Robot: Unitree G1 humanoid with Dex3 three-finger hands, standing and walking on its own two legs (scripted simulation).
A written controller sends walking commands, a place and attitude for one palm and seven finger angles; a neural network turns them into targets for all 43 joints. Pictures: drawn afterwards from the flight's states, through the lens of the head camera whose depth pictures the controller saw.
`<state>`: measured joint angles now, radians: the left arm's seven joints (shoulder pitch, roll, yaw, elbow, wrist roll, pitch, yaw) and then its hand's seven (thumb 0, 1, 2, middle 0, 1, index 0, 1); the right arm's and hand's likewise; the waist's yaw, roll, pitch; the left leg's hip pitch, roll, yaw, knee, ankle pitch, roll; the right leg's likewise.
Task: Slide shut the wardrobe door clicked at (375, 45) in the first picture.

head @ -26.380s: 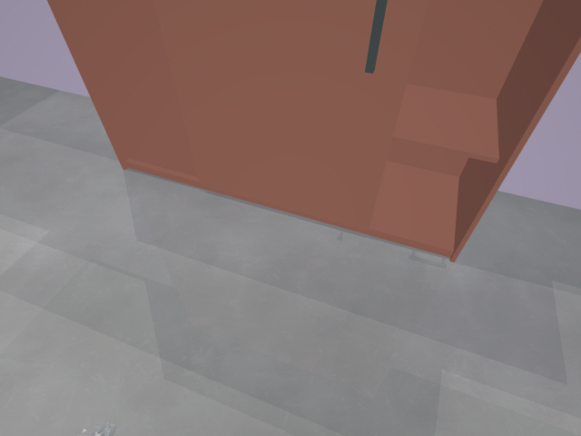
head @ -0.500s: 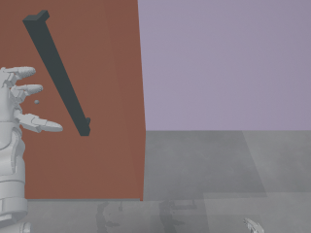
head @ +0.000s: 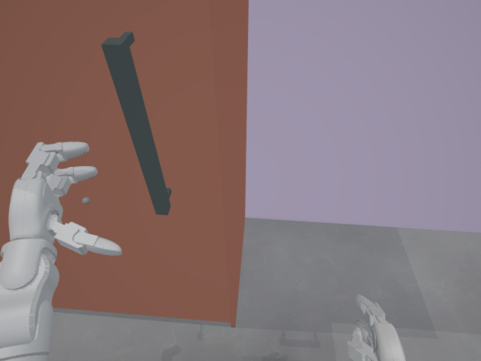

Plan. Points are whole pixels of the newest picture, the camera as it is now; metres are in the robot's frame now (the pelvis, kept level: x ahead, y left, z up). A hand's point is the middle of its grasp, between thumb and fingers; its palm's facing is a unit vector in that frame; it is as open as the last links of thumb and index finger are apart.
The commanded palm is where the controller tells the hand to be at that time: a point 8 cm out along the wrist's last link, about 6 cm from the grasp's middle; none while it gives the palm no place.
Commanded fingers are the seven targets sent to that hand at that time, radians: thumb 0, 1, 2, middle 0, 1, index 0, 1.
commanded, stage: slip the hand off the handle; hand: left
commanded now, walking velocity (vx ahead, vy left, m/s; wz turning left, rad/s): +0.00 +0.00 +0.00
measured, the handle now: (148, 138) +0.40 +0.22 +0.18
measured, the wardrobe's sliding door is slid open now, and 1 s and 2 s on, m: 0.00 0.00 0.00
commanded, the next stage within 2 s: draw the hand back to the body in 0.10 s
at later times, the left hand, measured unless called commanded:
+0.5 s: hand (72, 220) +0.22 +0.26 +0.18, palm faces +0.12 -0.99 -0.07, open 14.7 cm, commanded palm +0.18 +0.30 +0.18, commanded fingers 0.00 -0.55 0.20 -0.25 -1.15 -0.25 -1.15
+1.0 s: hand (69, 243) +0.20 +0.25 +0.17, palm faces +0.47 -0.83 -0.31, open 13.0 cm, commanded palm +0.15 +0.29 +0.18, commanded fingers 0.00 0.17 0.55 -0.22 -0.73 -0.22 -0.73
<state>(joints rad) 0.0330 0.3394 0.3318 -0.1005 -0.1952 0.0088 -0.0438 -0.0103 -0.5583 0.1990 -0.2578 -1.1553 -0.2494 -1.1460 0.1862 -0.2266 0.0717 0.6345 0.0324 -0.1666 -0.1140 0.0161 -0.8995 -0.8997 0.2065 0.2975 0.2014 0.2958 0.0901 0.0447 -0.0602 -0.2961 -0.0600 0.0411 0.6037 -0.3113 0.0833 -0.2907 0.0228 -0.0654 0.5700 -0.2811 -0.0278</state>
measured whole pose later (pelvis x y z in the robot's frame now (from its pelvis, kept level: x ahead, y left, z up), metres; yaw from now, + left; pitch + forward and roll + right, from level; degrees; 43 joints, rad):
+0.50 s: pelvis +0.00 -0.01 +0.00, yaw +0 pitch -3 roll -2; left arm 0.16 0.45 0.45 -0.15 -0.42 0.23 -0.34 -0.01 -0.56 0.20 -0.26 -1.15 -0.25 -1.15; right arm 0.21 -0.26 0.08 0.63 0.08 -0.22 -0.12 0.02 -0.90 -0.90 0.21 0.30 0.20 0.30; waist 0.06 0.07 -0.06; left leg -0.22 -0.04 0.03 0.58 -0.31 0.07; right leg -0.21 0.04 -0.08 0.52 -0.27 -0.04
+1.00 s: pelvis +0.00 -0.01 +0.01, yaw +0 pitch -5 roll -1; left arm 0.35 0.34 0.32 -0.31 -0.12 -0.05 0.10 -0.01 -0.17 0.39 -0.24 -0.93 -0.24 -0.92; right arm 0.22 -0.24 0.04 0.67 0.02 -0.19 -0.06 0.02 -0.90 -0.90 0.21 0.30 0.20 0.30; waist 0.08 0.07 0.00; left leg -0.17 -0.04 0.03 0.52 -0.27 0.07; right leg -0.15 0.05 -0.07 0.45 -0.23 -0.05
